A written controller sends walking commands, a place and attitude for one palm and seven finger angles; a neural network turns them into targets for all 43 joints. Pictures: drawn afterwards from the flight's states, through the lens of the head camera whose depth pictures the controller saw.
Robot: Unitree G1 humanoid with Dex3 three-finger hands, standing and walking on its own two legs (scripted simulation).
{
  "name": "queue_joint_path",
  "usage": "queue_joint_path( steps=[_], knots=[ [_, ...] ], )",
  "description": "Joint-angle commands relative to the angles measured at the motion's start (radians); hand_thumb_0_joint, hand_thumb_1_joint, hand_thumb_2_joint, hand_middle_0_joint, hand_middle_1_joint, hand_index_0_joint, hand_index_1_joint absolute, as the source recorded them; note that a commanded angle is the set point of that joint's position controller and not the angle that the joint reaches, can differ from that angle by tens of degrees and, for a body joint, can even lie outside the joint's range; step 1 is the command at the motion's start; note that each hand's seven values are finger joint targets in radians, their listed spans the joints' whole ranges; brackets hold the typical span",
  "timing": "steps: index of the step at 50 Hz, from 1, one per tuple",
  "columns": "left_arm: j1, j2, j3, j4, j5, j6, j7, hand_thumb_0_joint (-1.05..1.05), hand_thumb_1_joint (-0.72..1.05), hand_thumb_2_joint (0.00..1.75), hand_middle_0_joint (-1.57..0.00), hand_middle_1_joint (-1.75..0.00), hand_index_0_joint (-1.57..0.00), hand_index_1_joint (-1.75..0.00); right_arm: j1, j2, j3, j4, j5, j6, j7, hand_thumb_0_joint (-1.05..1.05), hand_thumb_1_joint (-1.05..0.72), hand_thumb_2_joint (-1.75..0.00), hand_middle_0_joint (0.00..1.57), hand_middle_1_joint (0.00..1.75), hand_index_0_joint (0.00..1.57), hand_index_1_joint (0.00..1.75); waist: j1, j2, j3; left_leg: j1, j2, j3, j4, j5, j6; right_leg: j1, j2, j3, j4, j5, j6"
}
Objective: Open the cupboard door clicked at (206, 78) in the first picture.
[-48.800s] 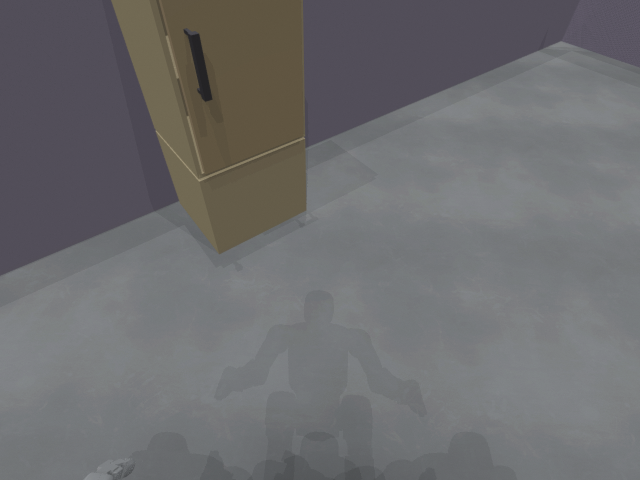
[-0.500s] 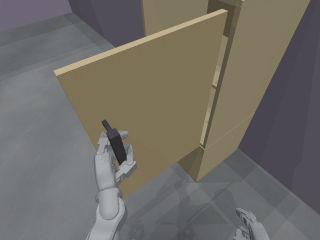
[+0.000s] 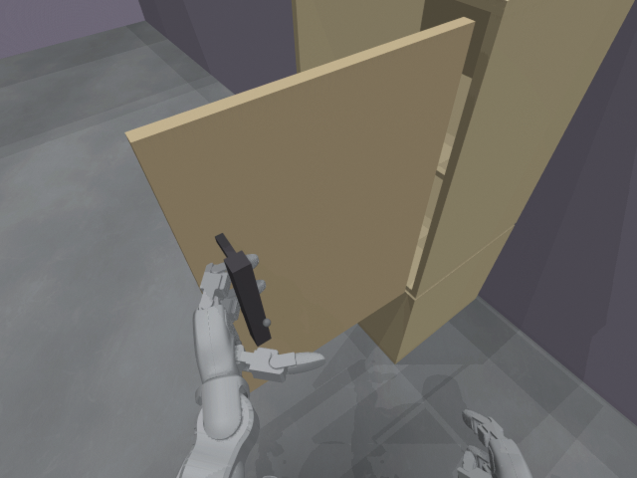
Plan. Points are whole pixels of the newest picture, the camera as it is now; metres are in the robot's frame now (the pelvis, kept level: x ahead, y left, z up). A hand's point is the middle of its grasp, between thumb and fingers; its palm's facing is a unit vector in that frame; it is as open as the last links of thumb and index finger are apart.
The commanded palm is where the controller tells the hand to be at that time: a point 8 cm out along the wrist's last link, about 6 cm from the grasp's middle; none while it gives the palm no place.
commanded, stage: open thumb and fingers to let go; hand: left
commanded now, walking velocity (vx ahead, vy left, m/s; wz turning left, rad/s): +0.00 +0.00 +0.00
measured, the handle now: (243, 292) +0.33 +0.12 +0.06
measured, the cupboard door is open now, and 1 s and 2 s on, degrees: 87 89 89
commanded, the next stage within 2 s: slide the hand sideways off the handle in 0.20 s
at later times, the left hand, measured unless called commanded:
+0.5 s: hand (257, 352) +0.25 +0.09 +0.06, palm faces -0.19 -0.98 -0.09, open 16.1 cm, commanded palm +0.24 +0.13 +0.07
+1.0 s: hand (225, 378) +0.22 +0.12 +0.07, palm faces -0.15 -0.99 -0.02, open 16.3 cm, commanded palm +0.20 +0.18 +0.07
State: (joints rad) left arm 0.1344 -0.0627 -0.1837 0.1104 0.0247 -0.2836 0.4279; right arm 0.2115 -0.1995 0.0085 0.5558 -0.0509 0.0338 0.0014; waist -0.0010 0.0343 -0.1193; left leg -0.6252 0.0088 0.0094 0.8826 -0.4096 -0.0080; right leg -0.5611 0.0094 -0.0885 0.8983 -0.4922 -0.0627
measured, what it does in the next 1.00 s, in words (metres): stands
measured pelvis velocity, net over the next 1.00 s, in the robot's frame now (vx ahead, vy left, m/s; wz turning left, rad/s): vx -0.01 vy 0.02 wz -0.01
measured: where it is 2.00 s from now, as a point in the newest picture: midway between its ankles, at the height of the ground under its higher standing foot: outside the picture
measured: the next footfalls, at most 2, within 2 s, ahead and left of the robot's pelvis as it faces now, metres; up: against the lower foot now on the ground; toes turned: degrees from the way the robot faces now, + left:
none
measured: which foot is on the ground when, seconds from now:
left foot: down 0.00-1.00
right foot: down 0.00-1.00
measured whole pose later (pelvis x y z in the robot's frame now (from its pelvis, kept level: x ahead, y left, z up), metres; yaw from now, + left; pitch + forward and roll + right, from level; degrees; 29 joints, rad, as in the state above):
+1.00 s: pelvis -0.01 +0.02 -0.01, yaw -1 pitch +8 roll -1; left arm 0.34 0.14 -0.13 -0.10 -0.12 -0.29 -0.08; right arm 0.24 -0.22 0.04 0.47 0.01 -0.06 0.00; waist -0.01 0.05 -0.10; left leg -0.65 0.00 0.02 0.94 -0.43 0.03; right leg -0.57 0.00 -0.07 0.92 -0.49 -0.03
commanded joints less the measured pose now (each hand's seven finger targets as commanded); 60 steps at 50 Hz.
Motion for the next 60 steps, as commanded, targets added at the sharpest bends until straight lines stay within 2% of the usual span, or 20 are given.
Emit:
queue_joint_path(
  steps=[1, 5, 9, 15, 16, 17, 19, 22, 23, 26, 28, 29, 30, 36, 40, 46, 51, 53, 55, 60],
  knots=[
    [-0.223, -0.024, -0.021, -0.232, 0.037, -0.059, 0.020, 0.00, -0.50, 0.30, -0.22, -0.70, -0.22, -0.70, -0.085, -0.087, -0.033, -0.154, -0.002, -0.050, -0.012, 0.00, -0.90, -0.90, 0.20, 0.30, 0.20, 0.30, -0.011, -0.081, -0.194, 0.142, -0.016, -0.025, -0.071, 0.207, 0.030, 0.046, -0.019, 0.071, -0.151, 0.355, 0.040],
    [-0.238, -0.035, -0.028, -0.224, 0.037, -0.037, 0.039, 0.00, -0.50, 0.30, -0.18, -0.50, -0.18, -0.50, -0.080, -0.089, -0.032, -0.155, -0.002, -0.051, -0.011, 0.00, -0.90, -0.90, 0.20, 0.30, 0.20, 0.30, -0.008, -0.070, -0.205, 0.142, -0.016, -0.030, -0.073, 0.207, 0.028, 0.044, -0.011, 0.061, -0.145, 0.335, 0.035],
    [-0.281, -0.022, -0.010, -0.207, 0.039, -0.023, 0.061, 0.00, -0.50, 0.30, -0.15, -0.30, -0.15, -0.30, -0.090, -0.086, -0.027, -0.150, -0.003, -0.046, -0.018, 0.00, -0.90, -0.90, 0.20, 0.30, 0.20, 0.30, -0.011, -0.111, -0.191, 0.129, -0.016, -0.032, -0.077, 0.180, 0.028, 0.040, -0.012, 0.062, -0.156, 0.300, 0.038],
    [-0.294, -0.075, -0.052, -0.214, 0.037, -0.012, 0.074, 0.00, -0.50, 0.30, -0.15, -0.30, -0.15, -0.30, -0.095, -0.085, -0.026, -0.151, 0.000, -0.048, -0.010, 0.00, -0.90, -0.90, 0.20, 0.30, 0.20, 0.30, -0.012, -0.066, -0.193, 0.148, -0.011, -0.044, -0.085, 0.186, 0.023, 0.022, -0.001, 0.040, -0.142, 0.268, 0.027],
    [-0.263, 0.027, -0.225, -0.188, 0.134, -0.043, -0.127, 0.00, -0.50, 0.30, -0.15, -0.30, -0.15, -0.30, -0.037, -0.120, -0.024, -0.124, 0.006, -0.049, -0.003, 0.00, -0.90, -0.90, 0.20, 0.30, 0.20, 0.30, -0.094, -0.111, -0.159, 0.171, -0.009, -0.039, -0.070, 0.212, 0.038, -0.023, -0.011, 0.066, -0.135, 0.343, 0.035],
    [-0.307, 0.095, -0.142, -0.252, 0.096, -0.083, -0.235, 0.00, -0.50, 0.30, -0.15, -0.30, -0.15, -0.30, -0.028, -0.116, -0.034, -0.150, 0.015, -0.055, -0.009, 0.00, -0.90, -0.90, 0.20, 0.30, 0.20, 0.30, -0.062, -0.075, -0.220, 0.174, -0.012, -0.041, -0.064, 0.230, 0.042, 0.009, -0.015, 0.069, -0.126, 0.375, 0.030],
    [-0.298, 0.129, -0.138, -0.284, 0.061, -0.116, -0.355, 0.00, -0.50, 0.30, -0.15, -0.30, -0.15, -0.30, -0.037, -0.114, -0.030, -0.169, 0.024, -0.066, -0.020, 0.00, -0.90, -0.90, 0.20, 0.30, 0.20, 0.30, -0.043, -0.030, -0.268, 0.197, -0.018, -0.041, -0.066, 0.243, 0.045, 0.038, -0.016, 0.079, -0.119, 0.398, 0.027],
    [-0.315, 0.122, -0.154, -0.255, -0.056, -0.101, -0.526, 0.00, -0.50, 0.30, -0.15, -0.30, -0.15, -0.30, -0.050, -0.120, -0.014, -0.186, 0.053, -0.092, -0.030, 0.00, -0.90, -0.90, 0.20, 0.30, 0.20, 0.30, -0.071, -0.022, -0.179, 0.193, -0.019, -0.052, -0.086, 0.165, 0.045, 0.008, -0.009, 0.073, -0.155, 0.304, 0.030],
    [-0.330, 0.115, -0.139, -0.249, -0.103, -0.084, -0.553, 0.00, -0.50, 0.30, -0.15, -0.30, -0.15, -0.30, -0.056, -0.120, -0.008, -0.194, 0.061, -0.101, -0.036, 0.00, -0.90, -0.90, 0.20, 0.30, 0.20, 0.30, -0.072, -0.051, -0.156, 0.182, -0.019, -0.059, -0.098, 0.126, 0.045, 0.009, -0.005, 0.067, -0.172, 0.258, 0.032],
    [-0.287, 0.114, -0.046, -0.226, -0.188, -0.044, -0.539, 0.00, -0.50, 0.30, -0.15, -0.30, -0.15, -0.30, -0.079, -0.125, -0.003, -0.201, 0.074, -0.129, -0.045, 0.00, -0.90, -0.90, 0.20, 0.30, 0.20, 0.30, -0.043, -0.081, -0.123, 0.174, -0.019, -0.066, -0.129, 0.064, 0.036, 0.006, 0.002, 0.046, -0.198, 0.154, 0.034],
    [-0.229, 0.113, -0.008, -0.226, -0.193, -0.031, -0.502, 0.00, -0.50, 0.30, -0.15, -0.30, -0.15, -0.30, -0.077, -0.127, -0.005, -0.203, 0.073, -0.138, -0.038, 0.00, -0.90, -0.90, 0.20, 0.30, 0.20, 0.30, -0.024, -0.098, -0.126, 0.175, -0.018, -0.067, -0.140, 0.064, 0.032, 0.006, 0.004, 0.032, -0.189, 0.144, 0.034],
    [-0.201, 0.130, 0.015, -0.226, -0.185, -0.031, -0.483, 0.00, -0.50, 0.30, -0.15, -0.30, -0.15, -0.30, -0.072, -0.129, -0.009, -0.206, 0.071, -0.141, -0.034, 0.00, -0.90, -0.90, 0.20, 0.30, 0.20, 0.30, -0.017, -0.114, -0.119, 0.169, -0.017, -0.066, -0.141, 0.070, 0.031, 0.008, 0.004, 0.033, -0.187, 0.148, 0.034],
    [-0.158, 0.152, 0.037, -0.224, -0.171, -0.033, -0.468, 0.00, -0.50, 0.30, -0.15, -0.30, -0.15, -0.30, -0.070, -0.131, -0.010, -0.206, 0.068, -0.141, -0.028, 0.00, -0.90, -0.90, 0.20, 0.30, 0.20, 0.30, -0.002, -0.082, -0.125, 0.166, -0.020, -0.058, -0.142, 0.083, 0.030, 0.020, 0.003, 0.035, -0.181, 0.155, 0.031],
    [-0.027, 0.205, 0.072, -0.320, -0.102, -0.064, -0.435, 0.00, -0.50, 0.30, -0.15, -0.30, -0.15, -0.30, -0.055, -0.121, -0.019, -0.235, 0.057, -0.134, 0.000, 0.00, -0.90, -0.90, 0.20, 0.30, 0.20, 0.30, 0.014, -0.031, -0.155, 0.167, -0.015, -0.041, -0.122, 0.160, 0.029, 0.030, 0.002, 0.042, -0.136, 0.238, 0.023],
    [0.007, 0.216, 0.069, -0.364, -0.106, -0.063, -0.454, 0.00, -0.50, 0.30, -0.15, -0.30, -0.15, -0.30, -0.057, -0.126, -0.019, -0.250, 0.058, -0.126, 0.000, 0.00, -0.90, -0.90, 0.20, 0.30, 0.20, 0.30, -0.005, -0.031, -0.106, 0.135, -0.012, -0.040, -0.114, 0.124, 0.030, 0.009, 0.007, 0.045, -0.140, 0.211, 0.026],
    [0.071, 0.222, 0.077, -0.455, -0.151, -0.074, -0.498, 0.00, -0.50, 0.30, -0.15, -0.30, -0.15, -0.30, -0.052, -0.127, -0.019, -0.261, 0.064, -0.148, -0.013, 0.00, -0.90, -0.90, 0.20, 0.30, 0.20, 0.30, -0.014, -0.025, -0.133, 0.139, -0.014, -0.045, -0.090, 0.140, 0.032, 0.006, 0.010, 0.045, -0.128, 0.238, 0.032],
    [0.198, 0.248, 0.120, -0.475, -0.174, -0.076, -0.531, 0.00, -0.50, 0.30, -0.15, -0.30, -0.15, -0.30, -0.035, -0.128, -0.025, -0.262, 0.065, -0.163, -0.020, 0.00, -0.90, -0.90, 0.20, 0.30, 0.20, 0.30, -0.005, -0.065, -0.159, 0.126, -0.017, -0.042, -0.071, 0.187, 0.032, 0.029, 0.010, 0.047, -0.112, 0.302, 0.037],
    [0.237, 0.290, 0.173, -0.489, -0.187, -0.074, -0.545, 0.00, -0.50, 0.30, -0.15, -0.30, -0.15, -0.30, -0.027, -0.131, -0.027, -0.261, 0.065, -0.162, -0.024, 0.00, -0.90, -0.90, 0.20, 0.30, 0.20, 0.30, 0.001, -0.072, -0.163, 0.112, -0.020, -0.036, -0.060, 0.204, 0.031, 0.048, 0.008, 0.055, -0.110, 0.338, 0.039],
    [0.276, 0.326, 0.213, -0.484, -0.191, -0.069, -0.560, 0.00, -0.50, 0.30, -0.15, -0.30, -0.15, -0.30, -0.026, -0.134, -0.028, -0.258, 0.066, -0.159, -0.027, 0.00, -0.90, -0.90, 0.20, 0.30, 0.20, 0.30, 0.003, -0.068, -0.145, 0.088, -0.023, -0.031, -0.050, 0.203, 0.032, 0.052, 0.006, 0.068, -0.115, 0.347, 0.041],
    [0.246, 0.329, 0.224, -0.493, -0.223, -0.078, -0.607, 0.00, -0.50, 0.30, -0.15, -0.30, -0.15, -0.30, -0.032, -0.139, -0.025, -0.259, 0.070, -0.170, -0.039, 0.00, -0.90, -0.90, 0.20, 0.30, 0.20, 0.30, -0.016, -0.035, -0.089, 0.056, -0.024, -0.035, -0.029, 0.161, 0.031, 0.001, 0.006, 0.077, -0.120, 0.288, 0.043]
  ],
)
